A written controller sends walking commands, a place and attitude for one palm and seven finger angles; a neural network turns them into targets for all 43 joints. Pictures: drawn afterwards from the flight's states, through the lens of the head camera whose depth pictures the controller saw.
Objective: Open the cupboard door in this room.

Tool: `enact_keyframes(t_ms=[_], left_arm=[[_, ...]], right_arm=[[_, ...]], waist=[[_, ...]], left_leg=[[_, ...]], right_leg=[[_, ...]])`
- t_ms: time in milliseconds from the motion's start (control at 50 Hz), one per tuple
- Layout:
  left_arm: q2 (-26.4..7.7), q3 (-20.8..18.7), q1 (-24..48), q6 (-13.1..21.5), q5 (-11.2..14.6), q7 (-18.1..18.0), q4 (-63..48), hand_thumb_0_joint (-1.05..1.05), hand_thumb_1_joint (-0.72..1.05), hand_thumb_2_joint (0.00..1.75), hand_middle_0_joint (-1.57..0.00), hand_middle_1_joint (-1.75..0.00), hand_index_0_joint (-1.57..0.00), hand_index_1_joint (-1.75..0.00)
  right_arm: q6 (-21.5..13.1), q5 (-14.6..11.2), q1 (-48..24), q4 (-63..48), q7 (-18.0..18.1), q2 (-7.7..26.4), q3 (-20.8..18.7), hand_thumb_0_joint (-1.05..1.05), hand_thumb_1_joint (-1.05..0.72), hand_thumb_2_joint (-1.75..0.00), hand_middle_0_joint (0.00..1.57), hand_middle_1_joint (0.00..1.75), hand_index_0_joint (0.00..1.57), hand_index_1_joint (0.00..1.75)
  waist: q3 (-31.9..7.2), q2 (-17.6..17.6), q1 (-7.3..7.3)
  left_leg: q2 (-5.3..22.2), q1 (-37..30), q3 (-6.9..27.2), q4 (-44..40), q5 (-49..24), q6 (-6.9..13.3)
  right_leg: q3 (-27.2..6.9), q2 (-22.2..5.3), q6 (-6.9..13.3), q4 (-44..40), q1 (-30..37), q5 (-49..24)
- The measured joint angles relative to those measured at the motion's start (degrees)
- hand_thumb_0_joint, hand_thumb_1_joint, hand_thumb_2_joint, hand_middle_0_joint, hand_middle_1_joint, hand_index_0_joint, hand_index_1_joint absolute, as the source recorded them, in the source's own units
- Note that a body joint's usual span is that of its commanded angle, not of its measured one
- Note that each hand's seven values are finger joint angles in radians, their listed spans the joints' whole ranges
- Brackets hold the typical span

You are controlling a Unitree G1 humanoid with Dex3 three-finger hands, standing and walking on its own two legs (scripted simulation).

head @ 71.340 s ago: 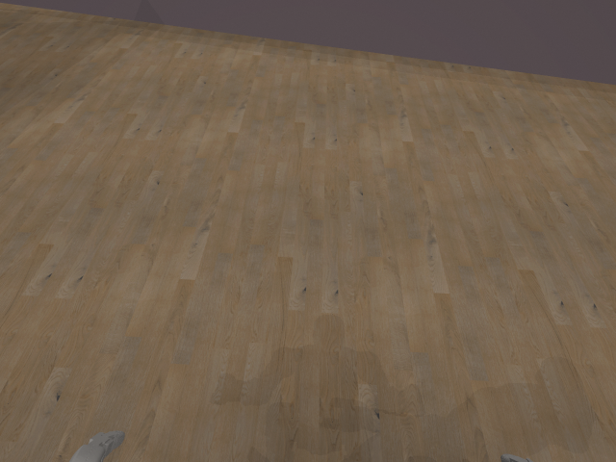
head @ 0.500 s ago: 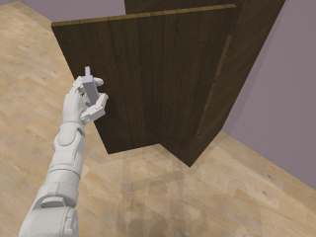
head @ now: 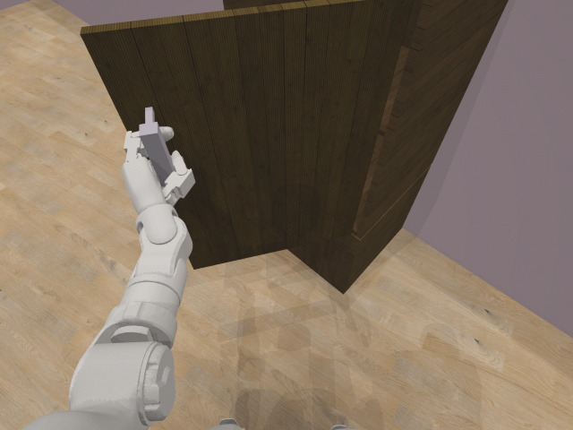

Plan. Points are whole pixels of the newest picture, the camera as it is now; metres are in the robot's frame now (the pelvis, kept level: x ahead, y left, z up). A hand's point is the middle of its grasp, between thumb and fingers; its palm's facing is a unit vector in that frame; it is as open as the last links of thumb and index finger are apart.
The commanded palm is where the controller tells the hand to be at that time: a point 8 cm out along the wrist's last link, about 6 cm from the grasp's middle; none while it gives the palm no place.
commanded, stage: pull the door open along its arc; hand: left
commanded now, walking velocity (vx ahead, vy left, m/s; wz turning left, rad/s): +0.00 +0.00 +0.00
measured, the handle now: (161, 151) +0.50 +0.18 +0.10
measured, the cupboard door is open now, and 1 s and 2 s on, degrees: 57 82 85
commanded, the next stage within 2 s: open thumb and fingers to let go in 0.56 s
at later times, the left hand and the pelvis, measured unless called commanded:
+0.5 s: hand (236, 263) +0.31 +0.05 +0.10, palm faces +0.20 -0.98 +0.02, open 6.4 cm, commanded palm +0.25 +0.11 +0.10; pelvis +0.03 +0.01 +0.02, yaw -1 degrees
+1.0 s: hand (236, 260) +0.31 +0.05 +0.10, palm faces +0.32 -0.95 -0.02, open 9.0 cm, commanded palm +0.27 +0.09 +0.10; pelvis +0.02 -0.02 +0.01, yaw +2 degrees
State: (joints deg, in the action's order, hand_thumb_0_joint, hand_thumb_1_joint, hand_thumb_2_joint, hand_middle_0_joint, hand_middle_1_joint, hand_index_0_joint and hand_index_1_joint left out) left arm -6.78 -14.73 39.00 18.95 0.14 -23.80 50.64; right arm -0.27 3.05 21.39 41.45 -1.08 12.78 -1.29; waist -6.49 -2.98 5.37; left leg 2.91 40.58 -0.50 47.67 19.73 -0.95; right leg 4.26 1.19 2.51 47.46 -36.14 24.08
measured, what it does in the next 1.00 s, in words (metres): stands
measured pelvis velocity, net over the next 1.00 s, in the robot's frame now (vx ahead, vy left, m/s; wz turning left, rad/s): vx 0.02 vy -0.02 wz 0.04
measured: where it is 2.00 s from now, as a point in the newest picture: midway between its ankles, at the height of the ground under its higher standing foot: outside the picture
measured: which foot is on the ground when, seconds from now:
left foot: down 0.00-1.00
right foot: down 0.00-1.00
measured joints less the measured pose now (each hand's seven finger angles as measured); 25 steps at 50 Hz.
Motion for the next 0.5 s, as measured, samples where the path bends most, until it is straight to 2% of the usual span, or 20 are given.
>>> enact_keyframes(t_ms=[120, 240, 360, 440, 460, 500], left_arm=[[1.0, 1.2, -5.8, 0.7, 1.6, 1.3, -4.7, 0.0, 0.72, 0.8, -0.35, -1.35, -0.33, -1.33], [4.5, 6.3, -16.1, -0.6, 2.5, 1.2, -15.7, 0.0, 0.72, 0.76, -0.34, -1.35, -0.35, -1.33], [9.6, 15.4, -31.5, -4.7, 2.0, 0.2, -32.6, 0.01, 0.68, 0.71, -0.34, -1.35, -0.34, -1.32], [12.9, 23.3, -42.5, -8.1, -0.1, -1.0, -43.9, 0.02, 0.66, 0.69, -0.33, -1.35, -0.34, -1.32], [13.2, 25.6, -44.9, -9.0, -0.7, -1.4, -46.3, 0.02, 0.65, 0.69, -0.33, -1.34, -0.35, -1.32], [11.2, 30.3, -48.7, -10.8, -2.4, -1.8, -50.5, 0.02, 0.64, 0.68, -0.33, -1.34, -0.35, -1.32]], right_arm=[[-0.1, -0.4, 2.0, 0.1, -0.2, 1.2, -1.1, 0.0, -0.91, -0.89, 0.2, 0.3, 0.2, 0.3], [-0.2, -0.9, 1.2, -1.6, -0.9, 1.3, -1.6, 0.01, -0.91, -0.9, 0.2, 0.3, 0.2, 0.3], [0.1, -1.3, -3.1, -5.3, -1.9, 0.5, -1.3, 0.01, -0.91, -0.9, 0.19, 0.3, 0.2, 0.3], [0.7, -1.3, -7.1, -8.5, -2.1, -0.7, -0.5, 0.01, -0.91, -0.9, 0.19, 0.3, 0.2, 0.3], [0.9, -1.3, -8.1, -9.3, -2.2, -1.2, -0.2, 0.01, -0.91, -0.9, 0.19, 0.3, 0.2, 0.3], [1.4, -1.1, -10.3, -10.8, -2.2, -2.2, 0.5, 0.01, -0.91, -0.9, 0.19, 0.3, 0.2, 0.3]], waist=[[-0.3, -0.1, -0.43], [-0.6, 0.1, -1.85], [-0.4, -0.1, -3.61], [0.0, 0.1, -4.46], [0.2, 0.1, -4.56], [0.6, 0.4, -4.51]], left_leg=[[0.3, -2.6, -1.0, -2.1, -0.3, 0.0], [0.1, -6.6, -1.6, -4.3, -0.3, 0.2], [-0.4, -11.2, -2.2, -6.0, 0.1, 0.4], [-0.8, -14.0, -2.2, -6.5, 0.6, 0.5], [-0.9, -14.5, -2.1, -6.5, 0.8, 0.5], [-1.0, -15.5, -1.9, -6.4, 1.1, 0.4]], right_leg=[[-1.0, 0.3, -0.1, -2.0, 2.2, -0.6], [-1.6, 0.2, -0.3, -4.2, 5.9, -0.8], [-2.2, -0.3, -0.7, -5.7, 10.4, -0.5], [-2.2, -0.7, -0.8, -6.0, 13.1, 0.2], [-2.1, -0.8, -0.8, -6.0, 13.7, 0.4], [-1.8, -0.8, -0.7, -5.9, 14.8, 0.8]])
